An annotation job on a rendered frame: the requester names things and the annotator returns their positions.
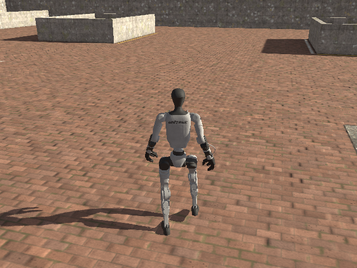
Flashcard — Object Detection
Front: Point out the right robot forearm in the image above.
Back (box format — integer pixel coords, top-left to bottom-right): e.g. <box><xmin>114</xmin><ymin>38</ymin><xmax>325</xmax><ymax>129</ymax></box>
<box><xmin>200</xmin><ymin>135</ymin><xmax>213</xmax><ymax>160</ymax></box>

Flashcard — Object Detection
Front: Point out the left robot thigh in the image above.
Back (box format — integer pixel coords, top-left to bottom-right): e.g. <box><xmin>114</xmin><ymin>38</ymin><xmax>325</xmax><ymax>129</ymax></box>
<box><xmin>159</xmin><ymin>156</ymin><xmax>171</xmax><ymax>200</ymax></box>

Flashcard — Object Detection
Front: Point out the robot left hand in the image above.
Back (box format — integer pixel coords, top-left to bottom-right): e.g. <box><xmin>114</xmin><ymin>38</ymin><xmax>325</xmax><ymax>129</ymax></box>
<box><xmin>145</xmin><ymin>151</ymin><xmax>158</xmax><ymax>162</ymax></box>

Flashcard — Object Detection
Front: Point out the robot left upper arm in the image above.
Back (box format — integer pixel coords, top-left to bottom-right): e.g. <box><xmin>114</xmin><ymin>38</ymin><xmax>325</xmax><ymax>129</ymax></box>
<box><xmin>151</xmin><ymin>112</ymin><xmax>167</xmax><ymax>142</ymax></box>

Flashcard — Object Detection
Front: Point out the left robot forearm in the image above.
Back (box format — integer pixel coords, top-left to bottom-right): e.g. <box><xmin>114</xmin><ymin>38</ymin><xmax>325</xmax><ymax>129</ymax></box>
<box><xmin>146</xmin><ymin>134</ymin><xmax>156</xmax><ymax>154</ymax></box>

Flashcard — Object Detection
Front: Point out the robot torso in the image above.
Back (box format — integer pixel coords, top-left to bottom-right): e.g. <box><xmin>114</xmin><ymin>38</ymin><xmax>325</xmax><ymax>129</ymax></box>
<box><xmin>165</xmin><ymin>110</ymin><xmax>191</xmax><ymax>168</ymax></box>

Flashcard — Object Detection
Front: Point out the robot right upper arm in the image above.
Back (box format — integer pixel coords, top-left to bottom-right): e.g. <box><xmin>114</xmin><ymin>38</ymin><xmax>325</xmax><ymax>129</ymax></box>
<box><xmin>190</xmin><ymin>113</ymin><xmax>205</xmax><ymax>144</ymax></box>

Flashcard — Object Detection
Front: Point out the robot right hand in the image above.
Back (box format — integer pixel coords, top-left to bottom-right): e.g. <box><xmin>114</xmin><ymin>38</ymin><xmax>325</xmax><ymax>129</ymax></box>
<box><xmin>202</xmin><ymin>157</ymin><xmax>215</xmax><ymax>171</ymax></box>

